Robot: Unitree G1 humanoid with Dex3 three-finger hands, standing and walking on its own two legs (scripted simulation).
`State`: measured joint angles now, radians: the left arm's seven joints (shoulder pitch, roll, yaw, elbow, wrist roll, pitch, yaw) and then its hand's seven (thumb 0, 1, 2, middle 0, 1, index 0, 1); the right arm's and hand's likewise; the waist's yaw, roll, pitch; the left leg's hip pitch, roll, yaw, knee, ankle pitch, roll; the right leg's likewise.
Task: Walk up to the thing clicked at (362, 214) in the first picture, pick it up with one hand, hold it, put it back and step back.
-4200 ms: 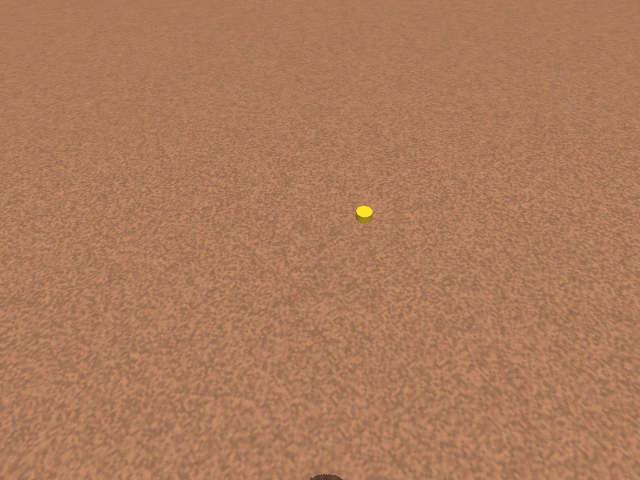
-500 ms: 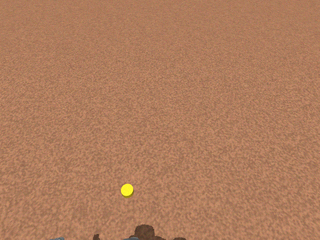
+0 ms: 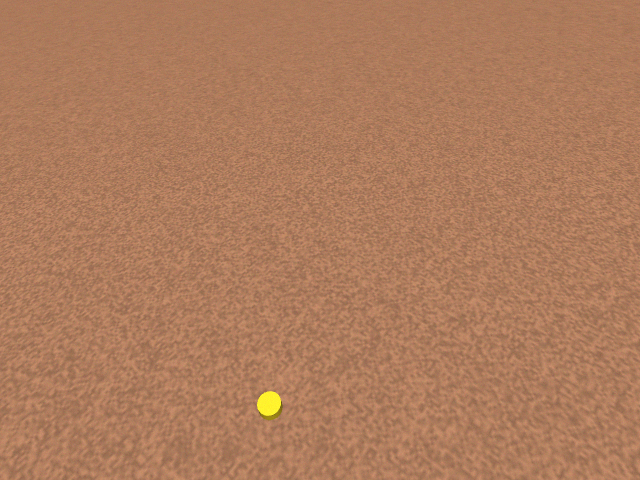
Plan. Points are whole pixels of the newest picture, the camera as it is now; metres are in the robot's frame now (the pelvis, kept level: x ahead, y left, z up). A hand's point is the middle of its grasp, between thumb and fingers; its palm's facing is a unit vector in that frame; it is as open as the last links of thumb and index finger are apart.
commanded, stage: walk up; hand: left
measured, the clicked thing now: (269, 405) +0.50 +0.22 -0.76
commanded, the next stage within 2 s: none
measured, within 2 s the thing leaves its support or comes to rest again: neither
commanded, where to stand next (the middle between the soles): +0.10 +0.00 m, yaw -1 degrees
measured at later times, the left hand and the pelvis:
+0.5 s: hand out of the picture +0.12 +0.25 -0.15, palm faces -0.05 -0.95 -0.32, open 7.4 cm; pelvis +0.02 +0.00 +0.01, yaw -1 degrees
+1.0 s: hand out of the picture +0.10 +0.25 -0.15, palm faces -0.04 -0.94 -0.33, open 7.4 cm; pelvis +0.03 +0.00 +0.01, yaw -1 degrees
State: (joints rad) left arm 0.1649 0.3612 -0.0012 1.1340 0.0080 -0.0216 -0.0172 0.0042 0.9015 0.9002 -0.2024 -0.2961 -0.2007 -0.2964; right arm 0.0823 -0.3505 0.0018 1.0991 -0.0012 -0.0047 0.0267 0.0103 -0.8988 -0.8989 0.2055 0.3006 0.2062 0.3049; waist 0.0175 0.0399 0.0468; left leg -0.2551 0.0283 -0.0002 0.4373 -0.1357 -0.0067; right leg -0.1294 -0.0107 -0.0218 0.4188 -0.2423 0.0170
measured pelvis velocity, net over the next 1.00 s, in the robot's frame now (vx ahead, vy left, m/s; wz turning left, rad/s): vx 0.03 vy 0.00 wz -0.01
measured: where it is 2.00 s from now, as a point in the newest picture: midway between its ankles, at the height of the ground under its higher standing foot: outside the picture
